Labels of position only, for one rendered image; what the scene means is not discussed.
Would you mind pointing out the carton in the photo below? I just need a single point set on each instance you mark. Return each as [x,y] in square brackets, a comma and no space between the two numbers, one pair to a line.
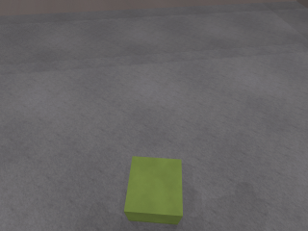
[154,192]

